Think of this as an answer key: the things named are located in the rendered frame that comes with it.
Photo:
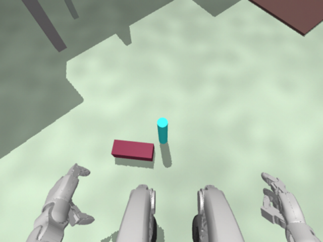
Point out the right robot arm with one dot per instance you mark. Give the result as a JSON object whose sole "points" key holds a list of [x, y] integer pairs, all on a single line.
{"points": [[300, 232]]}

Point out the right robot hand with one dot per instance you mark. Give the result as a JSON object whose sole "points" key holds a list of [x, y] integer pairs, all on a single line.
{"points": [[285, 209]]}

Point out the left robot hand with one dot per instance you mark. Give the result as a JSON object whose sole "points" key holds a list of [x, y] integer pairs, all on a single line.
{"points": [[64, 189]]}

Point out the left robot arm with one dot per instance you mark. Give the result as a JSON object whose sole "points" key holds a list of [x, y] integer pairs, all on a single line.
{"points": [[50, 225]]}

